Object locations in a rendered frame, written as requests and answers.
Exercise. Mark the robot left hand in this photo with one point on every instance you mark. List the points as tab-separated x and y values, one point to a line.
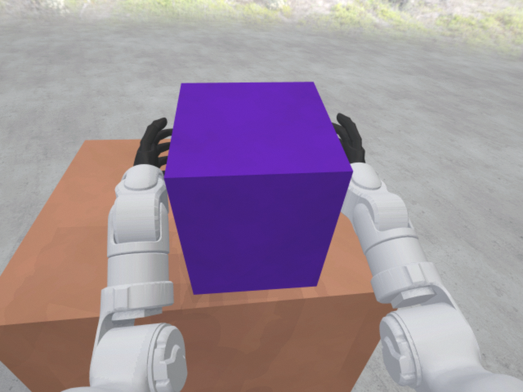
150	149

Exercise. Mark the robot right hand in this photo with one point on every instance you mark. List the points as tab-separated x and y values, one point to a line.
350	139

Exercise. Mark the carton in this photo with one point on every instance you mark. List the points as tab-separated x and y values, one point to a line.
256	177

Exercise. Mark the robot right upper arm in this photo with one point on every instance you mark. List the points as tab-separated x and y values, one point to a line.
430	348

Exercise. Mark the robot left forearm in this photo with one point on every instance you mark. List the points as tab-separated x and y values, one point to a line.
137	247

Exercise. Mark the robot left upper arm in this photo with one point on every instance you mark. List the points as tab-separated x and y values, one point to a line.
143	358

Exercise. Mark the pedestal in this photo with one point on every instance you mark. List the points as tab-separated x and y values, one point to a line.
302	339

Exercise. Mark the robot right forearm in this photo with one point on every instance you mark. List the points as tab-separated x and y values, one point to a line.
401	272

